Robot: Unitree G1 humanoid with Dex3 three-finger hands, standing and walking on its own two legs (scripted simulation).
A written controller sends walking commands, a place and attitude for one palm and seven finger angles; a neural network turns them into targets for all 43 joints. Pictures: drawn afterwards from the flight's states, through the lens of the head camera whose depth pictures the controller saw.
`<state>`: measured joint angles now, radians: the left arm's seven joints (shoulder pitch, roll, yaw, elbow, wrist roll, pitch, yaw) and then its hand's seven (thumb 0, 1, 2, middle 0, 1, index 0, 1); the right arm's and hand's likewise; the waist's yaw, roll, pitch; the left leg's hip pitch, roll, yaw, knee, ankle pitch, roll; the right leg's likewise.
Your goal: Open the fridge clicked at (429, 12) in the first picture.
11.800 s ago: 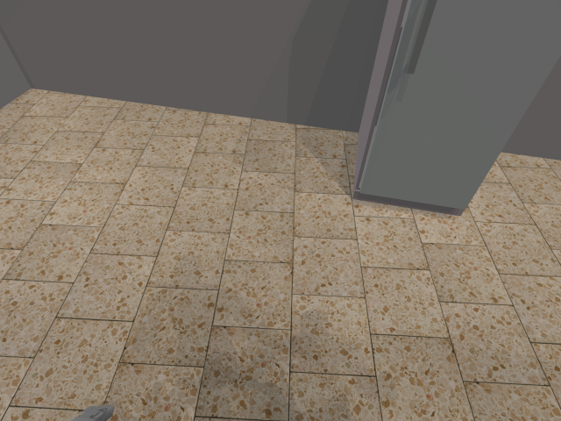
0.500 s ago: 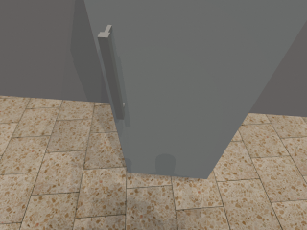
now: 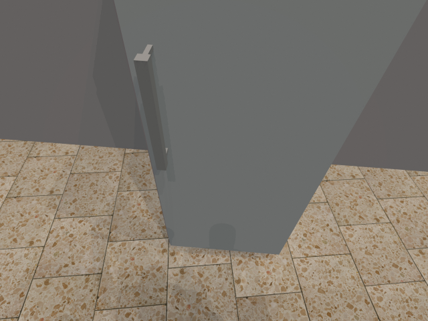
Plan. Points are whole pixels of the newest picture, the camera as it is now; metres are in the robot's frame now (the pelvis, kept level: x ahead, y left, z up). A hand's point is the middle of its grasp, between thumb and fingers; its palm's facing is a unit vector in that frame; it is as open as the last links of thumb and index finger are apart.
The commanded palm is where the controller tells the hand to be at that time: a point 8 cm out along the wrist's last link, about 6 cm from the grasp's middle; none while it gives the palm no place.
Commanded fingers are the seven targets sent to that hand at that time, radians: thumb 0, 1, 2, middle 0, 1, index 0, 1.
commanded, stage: come to a stop and stand still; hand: left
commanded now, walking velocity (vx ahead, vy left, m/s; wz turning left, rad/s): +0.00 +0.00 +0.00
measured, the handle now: (156, 116) +0.50 +0.16 +0.10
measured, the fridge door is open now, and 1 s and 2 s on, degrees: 0 0 0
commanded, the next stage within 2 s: look again from close up in 0.62 s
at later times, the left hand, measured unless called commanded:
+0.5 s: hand out of the picture +0.04 +0.23 -0.18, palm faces -0.01 -0.97 -0.23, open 7.4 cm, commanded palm none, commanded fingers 0.00 0.90 0.90 -0.20 -0.30 -0.20 -0.30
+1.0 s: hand out of the picture +0.02 +0.22 -0.18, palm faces -0.02 -0.98 -0.19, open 7.4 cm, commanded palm none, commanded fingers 0.00 0.90 0.90 -0.20 -0.30 -0.20 -0.30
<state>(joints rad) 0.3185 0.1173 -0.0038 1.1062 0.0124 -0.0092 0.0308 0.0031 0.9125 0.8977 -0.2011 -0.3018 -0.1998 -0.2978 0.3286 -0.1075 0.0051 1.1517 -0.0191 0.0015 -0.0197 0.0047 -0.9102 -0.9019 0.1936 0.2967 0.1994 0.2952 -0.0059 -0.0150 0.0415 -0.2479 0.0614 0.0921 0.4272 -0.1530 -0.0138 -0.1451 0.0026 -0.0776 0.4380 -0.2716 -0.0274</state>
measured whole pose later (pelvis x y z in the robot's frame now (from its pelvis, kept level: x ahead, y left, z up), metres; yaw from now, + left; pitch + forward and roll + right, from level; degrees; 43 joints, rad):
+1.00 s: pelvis +0.02 +0.04 +0.00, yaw -2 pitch -1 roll +0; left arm 0.29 0.17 -0.01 1.10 0.02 -0.01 0.03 0.00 0.91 0.90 -0.20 -0.30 -0.20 -0.30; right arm 0.22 -0.18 0.01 1.09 -0.01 -0.02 -0.01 0.01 -0.91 -0.90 0.20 0.30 0.20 0.30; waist 0.01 -0.02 0.03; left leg -0.24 -0.01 0.11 0.46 -0.21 0.05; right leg -0.14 -0.06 -0.03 0.46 -0.30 0.04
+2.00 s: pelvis +0.02 +0.02 +0.00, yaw -1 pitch -1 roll +0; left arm 0.27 0.20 0.00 1.10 0.02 -0.02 0.03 0.00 0.91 0.90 -0.20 -0.30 -0.20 -0.30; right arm 0.21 -0.19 0.01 1.13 -0.02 -0.02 -0.01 0.01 -0.90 -0.90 0.20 0.30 0.20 0.30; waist 0.01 -0.01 0.02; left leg -0.21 0.02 0.09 0.41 -0.19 0.01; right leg -0.12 -0.02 -0.04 0.42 -0.29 0.00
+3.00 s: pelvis -0.01 +0.03 -0.04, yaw +1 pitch +6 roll -2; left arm 0.30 0.31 0.32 0.01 -0.34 -0.25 -0.35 0.00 -0.04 0.49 -0.27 -0.91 -0.27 -0.91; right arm 0.30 -0.26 0.03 0.60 0.04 -0.26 -0.07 0.02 -0.90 -0.90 0.20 0.30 0.20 0.30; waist 0.00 0.04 -0.07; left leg -0.61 0.04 0.04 0.84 -0.34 0.03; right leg -0.47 -0.02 -0.08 0.80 -0.42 0.02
